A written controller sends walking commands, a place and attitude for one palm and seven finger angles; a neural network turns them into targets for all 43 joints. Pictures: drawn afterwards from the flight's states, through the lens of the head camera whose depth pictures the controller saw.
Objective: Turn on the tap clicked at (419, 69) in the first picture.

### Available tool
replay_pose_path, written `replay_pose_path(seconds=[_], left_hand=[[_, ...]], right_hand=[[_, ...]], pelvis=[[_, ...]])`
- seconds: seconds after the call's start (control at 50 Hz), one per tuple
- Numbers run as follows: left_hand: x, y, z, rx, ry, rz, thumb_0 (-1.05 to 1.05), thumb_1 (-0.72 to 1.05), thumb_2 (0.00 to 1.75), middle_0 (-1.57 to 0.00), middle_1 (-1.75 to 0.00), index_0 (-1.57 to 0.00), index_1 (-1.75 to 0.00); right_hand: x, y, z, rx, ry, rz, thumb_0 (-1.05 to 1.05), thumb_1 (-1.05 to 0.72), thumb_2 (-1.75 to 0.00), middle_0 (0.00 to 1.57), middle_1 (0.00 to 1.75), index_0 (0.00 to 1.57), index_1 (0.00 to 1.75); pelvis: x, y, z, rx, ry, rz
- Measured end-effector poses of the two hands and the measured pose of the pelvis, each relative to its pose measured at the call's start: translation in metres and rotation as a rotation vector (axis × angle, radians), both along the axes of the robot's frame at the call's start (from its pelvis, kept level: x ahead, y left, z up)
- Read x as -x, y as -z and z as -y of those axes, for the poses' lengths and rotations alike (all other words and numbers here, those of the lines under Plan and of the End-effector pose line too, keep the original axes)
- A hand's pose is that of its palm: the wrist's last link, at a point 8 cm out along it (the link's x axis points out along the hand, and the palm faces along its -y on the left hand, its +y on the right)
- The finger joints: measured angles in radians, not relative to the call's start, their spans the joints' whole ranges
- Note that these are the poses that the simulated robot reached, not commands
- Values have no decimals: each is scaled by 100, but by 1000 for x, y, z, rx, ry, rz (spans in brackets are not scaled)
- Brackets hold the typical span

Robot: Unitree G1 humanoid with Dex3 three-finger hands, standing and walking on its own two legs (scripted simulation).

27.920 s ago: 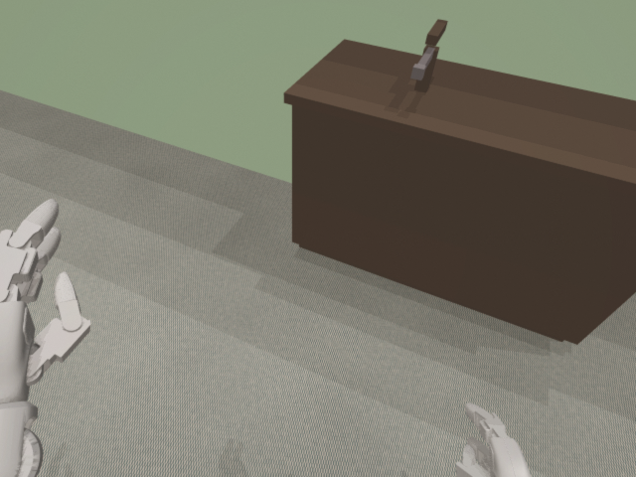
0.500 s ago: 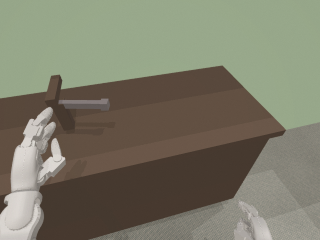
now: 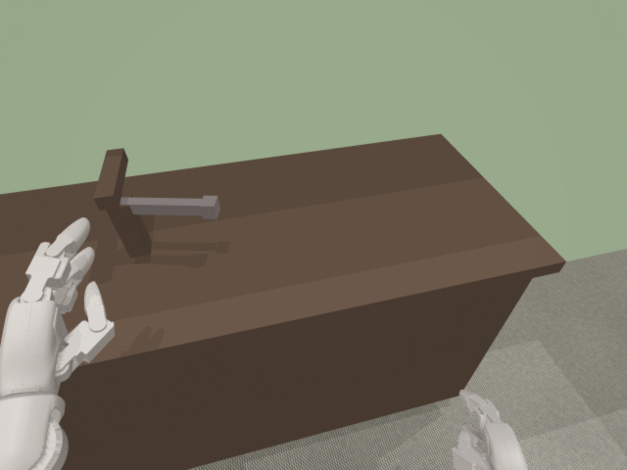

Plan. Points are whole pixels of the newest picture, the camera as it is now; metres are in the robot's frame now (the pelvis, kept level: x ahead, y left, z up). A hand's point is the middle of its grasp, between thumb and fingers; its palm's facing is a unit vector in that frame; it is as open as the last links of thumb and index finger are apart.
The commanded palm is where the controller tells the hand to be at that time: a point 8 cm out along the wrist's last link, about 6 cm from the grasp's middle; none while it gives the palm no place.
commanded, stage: step back with the hand held close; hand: left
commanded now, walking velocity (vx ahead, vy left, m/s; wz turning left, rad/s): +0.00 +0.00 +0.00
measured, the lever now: (210, 207) +0.48 +0.24 +0.07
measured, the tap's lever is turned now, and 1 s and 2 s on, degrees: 74 74 74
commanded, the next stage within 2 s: stop stepping back and stand still in 1.34 s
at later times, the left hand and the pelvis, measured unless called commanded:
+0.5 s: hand (60, 372) +0.15 +0.26 +0.15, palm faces +0.36 -0.84 -0.42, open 7.4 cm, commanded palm +0.10 +0.30 +0.17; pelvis -0.06 +0.02 -0.01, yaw +0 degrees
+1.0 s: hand (24, 440) +0.10 +0.25 +0.15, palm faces +0.34 -0.87 -0.35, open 7.4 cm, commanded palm +0.04 +0.31 +0.17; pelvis -0.11 +0.02 -0.02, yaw +2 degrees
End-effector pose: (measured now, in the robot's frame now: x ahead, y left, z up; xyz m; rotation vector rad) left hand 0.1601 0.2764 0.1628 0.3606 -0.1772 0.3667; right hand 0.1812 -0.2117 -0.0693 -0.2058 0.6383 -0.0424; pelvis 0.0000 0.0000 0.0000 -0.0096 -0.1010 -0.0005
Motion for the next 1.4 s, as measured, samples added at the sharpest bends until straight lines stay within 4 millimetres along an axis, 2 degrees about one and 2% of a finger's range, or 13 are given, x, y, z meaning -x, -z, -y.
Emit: replay_pose_path(seconds=[0.14,0.22,0.36,0.62,0.74,0.84,0.96,1.08,1.14,1.2,1.3,1.34,1.4], left_hand=[[-2,-18,-9,-86,-4,50,1,89,90,-21,-30,-21,-30],[0,-10,-9,-94,10,5,1,90,90,-21,-30,-20,-30],[24,6,-2,-88,67,-85,1,90,90,-21,-30,-21,-30],[58,-1,-32,-130,8,27,1,89,90,-21,-30,-21,-30],[72,-7,-33,-172,-19,42,1,89,90,-21,-30,-21,-30],[82,1,-24,-130,-9,2,1,90,90,-21,-30,-20,-30],[97,6,-15,-74,70,52,1,89,90,-21,-30,-21,-30],[114,-1,-37,-130,59,87,1,89,90,-21,-30,-21,-30],[126,-7,-43,-136,26,85,1,89,90,-21,-30,-21,-30],[142,-10,-40,-109,11,88,1,89,90,-21,-30,-21,-30],[165,-6,-19,-67,28,81,1,90,90,-21,-30,-20,-30],[175,-3,-8,-76,48,84,1,90,90,-21,-30,-20,-30],[190,-8,4,-57,92,89,1,90,90,-21,-30,-20,-30]], right_hand=[[7,4,6,15,13,-37,1,-90,-90,20,30,20,30],[17,6,10,23,42,-61,1,-90,-90,20,30,20,30],[43,9,14,43,95,-88,1,-90,-90,20,30,20,30],[91,15,-4,75,94,-103,1,-90,-90,20,30,20,30],[99,20,-15,45,54,-107,1,-90,-90,20,30,20,30],[99,24,-15,31,26,-114,1,-90,-90,21,30,20,30],[107,14,-5,70,70,-91,1,-90,-90,21,30,20,30],[121,-1,-8,123,74,-47,1,-90,-90,20,30,20,30],[133,-5,-14,110,57,-28,1,-90,-90,20,30,20,30],[150,-5,-21,80,44,-31,1,-90,-90,20,30,20,30],[181,6,-23,40,20,-49,1,-90,-90,21,30,20,30],[195,15,-19,24,21,-59,1,-90,-90,21,30,20,30],[224,21,-11,23,54,-122,1,-90,-90,21,30,20,30]], pelvis=[[8,1,1,10,-4,-37],[18,2,-2,10,6,-67],[35,5,-10,7,11,-90],[71,13,-27,31,-2,-101],[78,15,-22,9,-22,-129],[94,13,-17,40,-14,-130],[105,18,-19,54,-29,-116],[129,18,-27,38,-11,-114],[143,13,-28,51,-10,-121],[156,9,-26,56,9,-129],[182,11,-15,45,12,-145],[196,16,-10,33,19,-140],[209,11,-9,35,18,-130]])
